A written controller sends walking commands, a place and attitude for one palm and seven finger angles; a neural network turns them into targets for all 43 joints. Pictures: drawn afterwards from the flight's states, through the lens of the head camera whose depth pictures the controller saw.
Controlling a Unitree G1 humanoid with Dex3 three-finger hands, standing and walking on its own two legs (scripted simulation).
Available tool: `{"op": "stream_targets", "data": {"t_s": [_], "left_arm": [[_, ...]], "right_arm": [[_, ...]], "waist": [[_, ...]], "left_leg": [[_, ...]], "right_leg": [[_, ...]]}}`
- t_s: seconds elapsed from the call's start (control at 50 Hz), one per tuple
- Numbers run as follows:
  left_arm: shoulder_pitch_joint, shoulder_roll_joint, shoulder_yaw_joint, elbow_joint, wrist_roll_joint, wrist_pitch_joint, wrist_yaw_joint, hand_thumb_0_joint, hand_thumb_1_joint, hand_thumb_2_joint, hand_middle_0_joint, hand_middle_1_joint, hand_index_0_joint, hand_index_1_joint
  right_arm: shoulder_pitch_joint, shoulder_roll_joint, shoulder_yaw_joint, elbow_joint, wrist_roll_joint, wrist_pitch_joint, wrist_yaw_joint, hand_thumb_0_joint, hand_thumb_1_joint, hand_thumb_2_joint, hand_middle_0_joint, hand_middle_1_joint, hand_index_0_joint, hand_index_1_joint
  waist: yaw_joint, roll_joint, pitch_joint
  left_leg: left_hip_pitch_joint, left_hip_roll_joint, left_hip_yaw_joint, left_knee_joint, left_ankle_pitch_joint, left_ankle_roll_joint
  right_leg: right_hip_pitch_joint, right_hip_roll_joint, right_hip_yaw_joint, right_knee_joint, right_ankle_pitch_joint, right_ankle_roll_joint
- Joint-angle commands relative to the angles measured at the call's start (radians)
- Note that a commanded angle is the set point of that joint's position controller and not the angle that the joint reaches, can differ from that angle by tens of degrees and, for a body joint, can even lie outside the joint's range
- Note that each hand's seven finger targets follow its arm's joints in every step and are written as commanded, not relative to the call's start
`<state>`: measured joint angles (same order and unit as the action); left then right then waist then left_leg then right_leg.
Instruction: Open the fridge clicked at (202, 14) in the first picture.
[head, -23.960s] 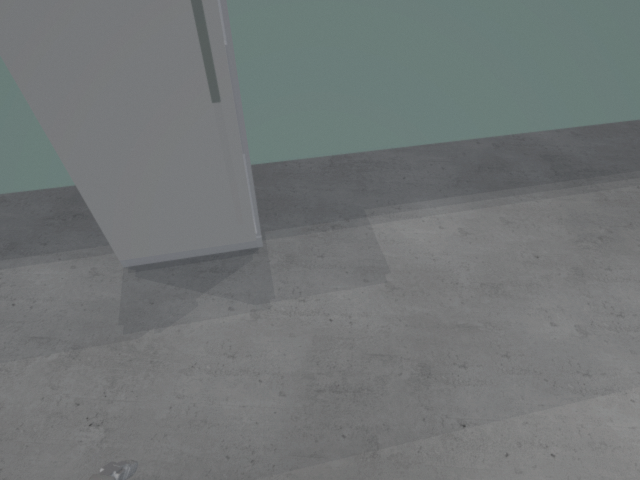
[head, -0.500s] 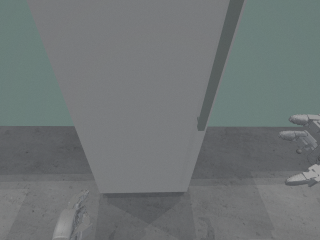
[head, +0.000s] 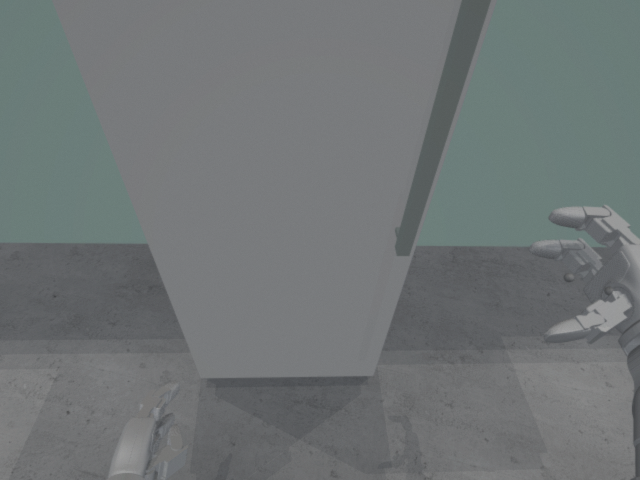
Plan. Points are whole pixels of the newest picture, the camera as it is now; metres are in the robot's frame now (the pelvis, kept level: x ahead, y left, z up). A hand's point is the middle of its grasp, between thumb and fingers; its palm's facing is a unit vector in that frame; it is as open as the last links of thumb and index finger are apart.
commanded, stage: move the hooked fingers beside the handle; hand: right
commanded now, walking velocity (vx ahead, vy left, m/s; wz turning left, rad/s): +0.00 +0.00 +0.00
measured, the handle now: (428, 142) +0.54 -0.14 +0.18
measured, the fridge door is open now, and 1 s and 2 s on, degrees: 0 0 0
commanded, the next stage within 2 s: none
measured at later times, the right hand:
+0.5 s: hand (531, 243) +0.36 -0.23 +0.16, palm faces -0.02 +1.00 -0.01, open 14.0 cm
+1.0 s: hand (498, 207) +0.42 -0.22 +0.15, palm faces -0.02 +1.00 +0.02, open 14.0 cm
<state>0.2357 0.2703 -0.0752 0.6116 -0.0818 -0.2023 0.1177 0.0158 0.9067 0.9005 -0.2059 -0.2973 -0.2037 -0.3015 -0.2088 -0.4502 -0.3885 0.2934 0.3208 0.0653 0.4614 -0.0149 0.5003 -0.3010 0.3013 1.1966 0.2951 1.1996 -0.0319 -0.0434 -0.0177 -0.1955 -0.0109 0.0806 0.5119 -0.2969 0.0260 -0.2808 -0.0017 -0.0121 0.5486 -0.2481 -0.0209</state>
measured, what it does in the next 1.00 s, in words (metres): stands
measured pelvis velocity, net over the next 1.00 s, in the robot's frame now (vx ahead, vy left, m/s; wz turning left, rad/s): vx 0.00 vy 0.00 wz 0.03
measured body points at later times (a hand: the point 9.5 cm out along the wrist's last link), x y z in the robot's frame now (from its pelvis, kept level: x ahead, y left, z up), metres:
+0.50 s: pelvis +0.00 +0.00 +0.00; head -0.01 +0.01 +0.45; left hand +0.15 +0.25 -0.08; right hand +0.35 -0.29 +0.16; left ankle -0.01 +0.10 -0.73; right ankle +0.03 -0.11 -0.73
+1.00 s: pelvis +0.00 +0.00 +0.00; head +0.02 +0.00 +0.45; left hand +0.09 +0.27 -0.11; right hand +0.42 -0.27 +0.15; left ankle -0.01 +0.10 -0.73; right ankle +0.03 -0.11 -0.73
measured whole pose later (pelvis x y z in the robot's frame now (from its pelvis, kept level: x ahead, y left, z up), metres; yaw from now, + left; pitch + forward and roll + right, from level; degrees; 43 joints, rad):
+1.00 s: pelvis +0.00 +0.00 +0.00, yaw +2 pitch +3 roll +1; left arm 0.33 0.28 -0.05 0.66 -0.07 -0.09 0.09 0.01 0.91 0.90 -0.21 -0.30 -0.20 -0.30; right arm -0.64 -0.47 -0.35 0.81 0.22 -0.05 0.34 -0.01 0.50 -0.30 0.30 1.20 0.30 1.20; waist 0.05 -0.02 -0.05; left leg -0.31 -0.02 0.05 0.56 -0.31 0.03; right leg -0.38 -0.01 -0.04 0.59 -0.27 -0.02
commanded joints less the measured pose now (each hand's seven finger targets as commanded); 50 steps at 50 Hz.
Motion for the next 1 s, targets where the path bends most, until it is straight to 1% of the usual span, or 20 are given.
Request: {"op": "stream_targets", "data": {"t_s": [0.0, 0.02, 0.08, 0.1, 0.16, 0.24, 0.32, 0.38, 0.44, 0.48, 0.54, 0.62, 0.7, 0.72, 0.78, 0.8, 0.82, 0.84, 0.92, 0.98], "left_arm": [[-0.096, 0.118, 0.048, -0.162, -0.002, -0.058, 0.007, 0.0, 0.9, 0.9, -0.2, -0.3, -0.2, -0.3], [-0.086, 0.123, 0.051, -0.154, -0.003, -0.052, 0.005, 0.0, 0.9, 0.9, -0.2, -0.3, -0.2, -0.3], [-0.093, 0.125, 0.055, -0.167, -0.005, -0.042, 0.0, 0.0, 0.9, 0.9, -0.2, -0.3, -0.2, -0.3], [-0.091, 0.125, 0.053, -0.167, -0.007, -0.037, 0.0, 0.0, 0.9, 0.9, -0.2, -0.3, -0.2, -0.3], [-0.085, 0.127, 0.059, -0.169, -0.005, -0.031, 0.0, 0.0, 0.9, 0.9, -0.2, -0.3, -0.2, -0.3], [-0.078, 0.121, 0.06, -0.165, 0.001, -0.033, 0.003, 0.0, 0.9, 0.9, -0.2, -0.3, -0.2, -0.3], [-0.055, 0.129, 0.063, -0.142, 0.0, -0.024, 0.003, 0.0, 0.9, 0.9, -0.2, -0.3, -0.2, -0.3], [-0.057, 0.133, 0.062, -0.134, -0.004, -0.014, 0.005, 0.0, 0.9, 0.9, -0.2, -0.3, -0.2, -0.3], [-0.053, 0.138, 0.066, -0.138, -0.005, 0.0, 0.002, 0.0, 0.9, 0.9, -0.2, -0.3, -0.2, -0.3], [-0.049, 0.133, 0.065, -0.138, -0.002, 0.005, 0.0, 0.0, 0.9, 0.9, -0.2, -0.3, -0.2, -0.3], [-0.036, 0.136, 0.068, -0.129, 0.001, 0.012, 0.002, 0.0, 0.9, 0.9, -0.2, -0.3, -0.2, -0.3], [-0.014, 0.137, 0.067, -0.108, 0.002, 0.019, 0.005, 0.0, 0.9, 0.9, -0.2, -0.3, -0.2, -0.3], [0.006, 0.142, 0.07, -0.095, 0.004, 0.027, 0.0, 0.0, 0.9, 0.9, -0.2, -0.3, -0.2, -0.3], [0.015, 0.145, 0.074, -0.095, 0.003, 0.03, -0.003, 0.0, 0.9, 0.9, -0.2, -0.3, -0.2, -0.3], [0.028, 0.152, 0.078, -0.093, 0.002, 0.042, -0.008, 0.0, 0.9, 0.9, -0.2, -0.3, -0.2, -0.3], [0.031, 0.154, 0.079, -0.096, 0.003, 0.045, -0.008, 0.0, 0.9, 0.9, -0.2, -0.3, -0.2, -0.3], [0.038, 0.153, 0.081, -0.097, 0.003, 0.047, -0.011, 0.0, 0.9, 0.9, -0.2, -0.3, -0.2, -0.3], [0.041, 0.157, 0.082, -0.095, 0.005, 0.049, -0.013, 0.0, 0.9, 0.9, -0.2, -0.3, -0.2, -0.3], [0.071, 0.161, 0.085, -0.082, 0.008, 0.066, -0.013, 0.0, 0.9, 0.9, -0.2, -0.3, -0.2, -0.3], [0.086, 0.16, 0.087, -0.073, 0.01, 0.069, -0.017, 0.0, 0.9, 0.9, -0.2, -0.3, -0.2, -0.3]], "right_arm": [[-0.332, -0.262, -0.087, -0.163, 0.024, -0.072, -0.015, 0.0, 0.5, -0.3, 0.3, 1.2, 0.3, 1.2], [-0.322, -0.271, -0.095, -0.127, 0.025, -0.062, -0.021, 0.0, 0.5, -0.3, 0.3, 1.2, 0.3, 1.2], [-0.327, -0.267, -0.092, -0.115, 0.009, -0.027, -0.035, 0.0, 0.5, -0.3, 0.3, 1.2, 0.3, 1.2], [-0.357, -0.255, -0.07, -0.109, 0.002, -0.019, -0.039, 0.0, 0.5, -0.3, 0.3, 1.2, 0.3, 1.2], [-0.433, -0.281, -0.082, -0.14, -0.006, -0.033, -0.058, 0.0, 0.5, -0.3, 0.3, 1.2, 0.3, 1.2], [-0.501, -0.256, -0.059, -0.201, -0.006, -0.088, -0.074, 0.0, 0.5, -0.3, 0.3, 1.2, 0.3, 1.2], [-0.474, -0.241, -0.047, -0.112, -0.009, -0.091, -0.073, 0.0, 0.5, -0.3, 0.3, 1.2, 0.3, 1.2], [-0.524, -0.2, 0.004, -0.043, -0.022, -0.053, -0.074, 0.0, 0.5, -0.3, 0.3, 1.2, 0.3, 1.2], [-0.523, -0.231, -0.017, 0.0, -0.032, -0.035, -0.085, 0.0, 0.5, -0.3, 0.3, 1.2, 0.3, 1.2], [-0.603, -0.226, -0.003, -0.027, -0.039, -0.053, -0.094, 0.0, 0.5, -0.3, 0.3, 1.2, 0.3, 1.2], [-0.667, -0.267, -0.032, -0.016, -0.04, -0.093, -0.109, 0.0, 0.5, -0.3, 0.3, 1.2, 0.3, 1.2], [-0.743, -0.254, -0.002, 0.064, -0.049, -0.13, -0.116, 0.0, 0.5, -0.3, 0.3, 1.2, 0.3, 1.2], [-0.782, -0.228, 0.029, 0.156, -0.072, -0.131, -0.113, 0.0, 0.5, -0.3, 0.3, 1.2, 0.3, 1.2], [-0.759, -0.235, 0.024, 0.181, -0.067, -0.13, -0.11, 0.0, 0.5, -0.3, 0.3, 1.2, 0.3, 1.2], [-0.781, -0.249, 0.015, 0.231, -0.066, -0.128, -0.103, 0.0, 0.5, -0.3, 0.3, 1.2, 0.3, 1.2], [-0.803, -0.246, 0.022, 0.223, -0.069, -0.135, -0.102, 0.0, 0.5, -0.3, 0.3, 1.2, 0.3, 1.2], [-0.801, -0.242, 0.023, 0.235, -0.062, -0.144, -0.105, 0.0, 0.5, -0.3, 0.3, 1.2, 0.3, 1.2], [-0.817, -0.276, -0.008, 0.239, -0.064, -0.152, -0.11, 0.0, 0.5, -0.3, 0.3, 1.2, 0.3, 1.2], [-0.886, -0.323, -0.034, 0.297, -0.077, -0.19, -0.127, 0.0, 0.5, -0.3, 0.3, 1.2, 0.3, 1.2], [-0.953, -0.314, -0.015, 0.315, -0.097, -0.22, -0.127, 0.0, 0.5, -0.3, 0.3, 1.2, 0.3, 1.2]], "waist": [[0.008, -0.032, -0.191], [0.007, 0.019, -0.173], [-0.001, -0.013, -0.179], [0.008, -0.02, -0.164], [0.016, -0.016, -0.206], [0.025, -0.056, -0.264], [0.029, -0.002, -0.239], [0.041, -0.015, -0.182], [0.033, 0.019, -0.193], [0.04, -0.018, -0.228], [0.05, 0.013, -0.26], [0.067, 0.005, -0.245], [0.068, -0.062, -0.269], [0.069, -0.016, -0.277], [0.069, 0.019, -0.281], [0.067, -0.006, -0.288], [0.072, 0.032, -0.28], [0.064, 0.027, -0.291], [0.08, 0.051, -0.289], [0.086, -0.04, -0.31]], "left_leg": [[-0.06, -0.002, -0.04, -0.081, 0.204, -0.003], [-0.056, -0.002, -0.036, -0.086, 0.199, -0.004], [-0.063, 0.004, -0.044, -0.08, 0.212, -0.005], [-0.074, 0.003, -0.042, -0.082, 0.203, -0.005], [-0.062, 0.001, -0.046, -0.081, 0.212, -0.004], [-0.052, -0.003, -0.05, -0.074, 0.235, 0.001], [-0.057, -0.005, -0.044, -0.075, 0.246, -0.001], [-0.099, 0.0, -0.041, -0.08, 0.209, -0.002], [-0.086, 0.003, -0.047, -0.076, 0.228, -0.003], [-0.085, 0.002, -0.049, -0.072, 0.231, 0.001], [-0.072, -0.001, -0.057, -0.071, 0.238, -0.003], [-0.095, -0.002, -0.059, -0.073, 0.207, -0.004], [-0.114, 0.002, -0.057, -0.057, 0.231, 0.003], [-0.1, 0.001, -0.057, -0.056, 0.249, 0.001], [-0.102, 0.0, -0.057, -0.047, 0.26, -0.002], [-0.104, 0.0, -0.056, -0.042, 0.259, 0.001], [-0.102, -0.002, -0.056, -0.043, 0.263, -0.001], [-0.094, -0.001, -0.061, -0.039, 0.273, -0.002], [-0.092, -0.001, -0.07, -0.033, 0.267, -0.009], [-0.121, -0.002, -0.074, -0.024, 0.272, -0.004]], "right_leg": [[0.152, 0.006, 0.055, -0.08, 0.141, -0.013], [0.132, 0.001, 0.055, -0.081, 0.141, -0.014], [0.127, 0.005, 0.047, -0.083, 0.144, -0.015], [0.124, 0.004, 0.045, -0.083, 0.136, -0.015], [0.142, 0.002, 0.045, -0.076, 0.154, -0.017], [0.194, 0.002, 0.046, -0.067, 0.187, -0.018], [0.174, -0.003, 0.039, -0.068, 0.189, -0.019], [0.146, -0.001, 0.046, -0.081, 0.143, -0.016], [0.126, 0.001, 0.041, -0.07, 0.158, -0.021], [0.151, 0.003, 0.044, -0.066, 0.17, -0.019], [0.153, 0.0, 0.04, -0.054, 0.173, -0.023], [0.139, -0.001, 0.035, -0.049, 0.146, -0.025], [0.15, 0.003, 0.043, -0.042, 0.168, -0.02], [0.139, 0.001, 0.036, -0.031, 0.181, -0.024], [0.115, 0.0, 0.038, -0.03, 0.177, -0.024], [0.116, 0.001, 0.039, -0.031, 0.18, -0.022], [0.106, 0.0, 0.035, -0.023, 0.185, -0.027], [0.1, 0.0, 0.036, -0.023, 0.186, -0.026], [0.066, -0.001, 0.024, -0.012, 0.174, -0.032], [0.093, 0.0, 0.028, -0.005, 0.186, -0.028]]}}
